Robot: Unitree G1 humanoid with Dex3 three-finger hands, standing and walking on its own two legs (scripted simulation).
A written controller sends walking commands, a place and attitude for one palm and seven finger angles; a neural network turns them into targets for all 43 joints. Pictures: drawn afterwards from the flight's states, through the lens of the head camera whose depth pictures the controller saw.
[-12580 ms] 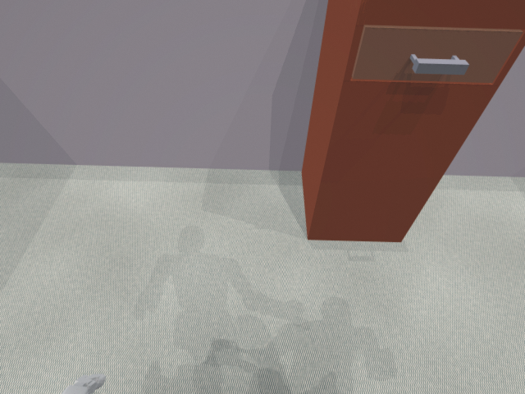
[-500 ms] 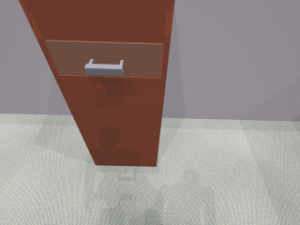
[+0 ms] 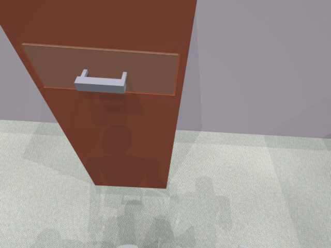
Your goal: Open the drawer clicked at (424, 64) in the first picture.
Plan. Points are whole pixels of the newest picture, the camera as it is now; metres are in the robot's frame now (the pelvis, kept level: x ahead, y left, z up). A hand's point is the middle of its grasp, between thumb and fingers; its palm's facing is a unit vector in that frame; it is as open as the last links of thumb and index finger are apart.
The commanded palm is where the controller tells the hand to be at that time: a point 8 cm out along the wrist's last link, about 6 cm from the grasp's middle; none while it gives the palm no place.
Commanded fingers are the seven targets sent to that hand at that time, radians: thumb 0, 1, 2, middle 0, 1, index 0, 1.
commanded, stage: come to a stop and stand still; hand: left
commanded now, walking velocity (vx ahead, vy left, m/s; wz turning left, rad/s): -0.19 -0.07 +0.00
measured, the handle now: (103, 79) +0.49 +0.23 +0.11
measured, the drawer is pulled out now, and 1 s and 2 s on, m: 0.00 0.00 0.00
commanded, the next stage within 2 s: look again from close up in 0.96 s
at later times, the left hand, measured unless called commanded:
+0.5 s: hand out of the picture +0.02 +0.11 -0.15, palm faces +0.07 -0.97 -0.24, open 7.3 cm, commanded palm none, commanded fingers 0.00 0.90 0.90 -0.20 -0.30 -0.20 -0.30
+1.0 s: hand out of the picture -0.10 +0.07 -0.16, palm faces +0.13 -0.98 -0.14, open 7.3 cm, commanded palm none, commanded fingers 0.00 0.90 0.90 -0.20 -0.30 -0.20 -0.30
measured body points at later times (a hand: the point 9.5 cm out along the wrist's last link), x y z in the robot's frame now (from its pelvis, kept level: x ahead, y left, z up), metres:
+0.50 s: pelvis -0.03 -0.08 +0.01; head -0.01 -0.09 +0.46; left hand +0.01 +0.16 -0.13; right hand +0.00 -0.31 -0.15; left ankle -0.07 +0.06 -0.69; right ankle -0.02 -0.14 -0.72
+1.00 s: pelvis -0.05 -0.08 +0.02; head -0.05 -0.07 +0.47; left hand -0.10 +0.12 -0.15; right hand -0.07 -0.28 -0.14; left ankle -0.08 +0.04 -0.72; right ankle -0.02 -0.14 -0.72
